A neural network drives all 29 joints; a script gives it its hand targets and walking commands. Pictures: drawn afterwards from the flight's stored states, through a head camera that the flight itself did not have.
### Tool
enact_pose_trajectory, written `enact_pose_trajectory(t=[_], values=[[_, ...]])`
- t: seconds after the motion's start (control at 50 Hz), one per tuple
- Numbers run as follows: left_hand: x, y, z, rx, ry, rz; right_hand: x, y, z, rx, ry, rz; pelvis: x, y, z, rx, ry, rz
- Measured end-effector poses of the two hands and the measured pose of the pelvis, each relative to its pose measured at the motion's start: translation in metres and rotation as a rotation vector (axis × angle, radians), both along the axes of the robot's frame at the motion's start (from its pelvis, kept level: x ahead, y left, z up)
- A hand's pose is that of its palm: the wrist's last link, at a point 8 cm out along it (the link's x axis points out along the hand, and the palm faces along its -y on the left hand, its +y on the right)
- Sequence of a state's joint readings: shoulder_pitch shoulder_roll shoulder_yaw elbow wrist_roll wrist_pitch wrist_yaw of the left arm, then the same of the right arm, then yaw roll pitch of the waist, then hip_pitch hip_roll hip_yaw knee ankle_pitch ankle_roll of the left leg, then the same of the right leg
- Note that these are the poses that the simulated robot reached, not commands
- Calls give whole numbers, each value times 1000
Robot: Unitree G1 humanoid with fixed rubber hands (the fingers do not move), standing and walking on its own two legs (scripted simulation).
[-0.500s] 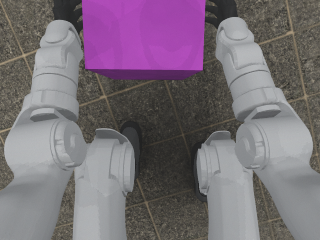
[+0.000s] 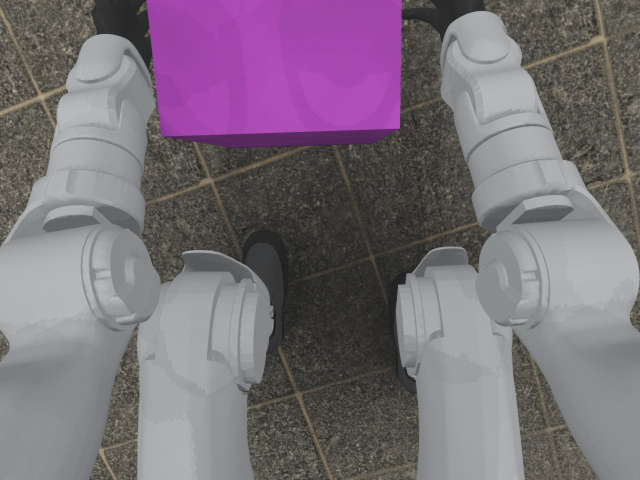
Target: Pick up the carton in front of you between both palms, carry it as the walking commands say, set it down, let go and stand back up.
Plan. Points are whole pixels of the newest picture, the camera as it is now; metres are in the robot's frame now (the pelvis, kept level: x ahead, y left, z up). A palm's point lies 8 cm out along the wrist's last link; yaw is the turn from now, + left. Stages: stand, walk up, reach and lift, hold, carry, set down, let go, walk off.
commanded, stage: set down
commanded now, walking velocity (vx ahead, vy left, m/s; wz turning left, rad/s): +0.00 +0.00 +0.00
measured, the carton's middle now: (290, 50) +0.53 +0.07 -0.24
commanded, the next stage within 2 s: let go in 1.28 s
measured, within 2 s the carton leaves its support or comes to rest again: neither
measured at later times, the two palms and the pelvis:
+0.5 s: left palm (54, 20) +0.51 +0.25 -0.10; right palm out of the picture +0.56 -0.13 -0.09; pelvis +0.01 +0.00 +0.04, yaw +1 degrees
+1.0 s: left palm out of the picture +0.51 +0.25 +0.06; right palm out of the picture +0.56 -0.14 +0.06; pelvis +0.03 +0.00 +0.16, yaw +0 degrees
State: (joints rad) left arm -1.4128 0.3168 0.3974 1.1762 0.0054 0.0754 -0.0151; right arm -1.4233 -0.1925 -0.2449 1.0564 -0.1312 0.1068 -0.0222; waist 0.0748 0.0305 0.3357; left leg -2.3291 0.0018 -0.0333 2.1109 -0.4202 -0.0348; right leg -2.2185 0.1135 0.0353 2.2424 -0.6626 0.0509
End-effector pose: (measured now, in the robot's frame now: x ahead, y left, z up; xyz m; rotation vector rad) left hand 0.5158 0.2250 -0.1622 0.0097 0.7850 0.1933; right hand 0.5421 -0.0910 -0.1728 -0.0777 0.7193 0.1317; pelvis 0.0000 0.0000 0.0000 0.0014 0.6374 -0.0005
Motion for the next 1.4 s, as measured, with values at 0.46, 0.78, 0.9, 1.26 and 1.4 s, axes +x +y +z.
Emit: enact_pose_trajectory(t=[0.46,0.78,0.9,1.26,1.4], values=[[-2,22,50,26,-155,91,22,-34,63,-72,-109,-89,6,-3,25,-1,41,12],[-4,21,152,38,-154,79,23,-43,166,-80,-103,-120,21,2,104,-22,175,19],[-6,27,185,41,-162,76,22,-45,197,-81,-112,-112,25,4,133,-21,190,22],[-10,30,299,33,-164,63,21,-52,313,-72,-105,-97,43,7,234,-23,181,28],[-18,30,328,53,-139,22,11,-55,342,-103,-87,-95,52,9,268,-25,160,27]])
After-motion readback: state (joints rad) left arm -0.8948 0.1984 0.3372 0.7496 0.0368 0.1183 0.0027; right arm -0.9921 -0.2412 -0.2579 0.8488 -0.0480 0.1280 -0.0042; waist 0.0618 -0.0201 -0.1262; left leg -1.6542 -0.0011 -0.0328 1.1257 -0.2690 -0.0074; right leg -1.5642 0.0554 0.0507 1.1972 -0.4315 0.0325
